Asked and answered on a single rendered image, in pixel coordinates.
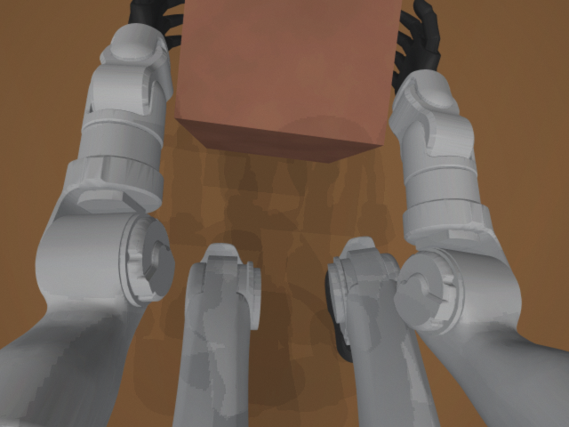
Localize carton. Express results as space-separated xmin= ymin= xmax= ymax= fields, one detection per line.
xmin=174 ymin=0 xmax=402 ymax=164

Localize robot right forearm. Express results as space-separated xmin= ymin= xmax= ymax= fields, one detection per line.
xmin=389 ymin=69 xmax=512 ymax=271

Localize robot left thigh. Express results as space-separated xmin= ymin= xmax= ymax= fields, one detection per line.
xmin=172 ymin=255 xmax=261 ymax=427

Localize robot right shin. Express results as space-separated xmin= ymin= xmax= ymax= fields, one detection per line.
xmin=339 ymin=237 xmax=400 ymax=345

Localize robot left upper arm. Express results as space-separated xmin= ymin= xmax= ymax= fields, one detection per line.
xmin=0 ymin=212 xmax=175 ymax=427

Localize right robot hand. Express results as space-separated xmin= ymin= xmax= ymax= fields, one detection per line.
xmin=391 ymin=0 xmax=441 ymax=95

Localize robot right upper arm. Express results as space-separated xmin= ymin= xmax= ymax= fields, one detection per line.
xmin=394 ymin=247 xmax=569 ymax=427

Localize robot left forearm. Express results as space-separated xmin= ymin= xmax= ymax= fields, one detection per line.
xmin=36 ymin=23 xmax=173 ymax=293

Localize left robot hand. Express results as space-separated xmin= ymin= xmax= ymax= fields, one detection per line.
xmin=128 ymin=0 xmax=185 ymax=52

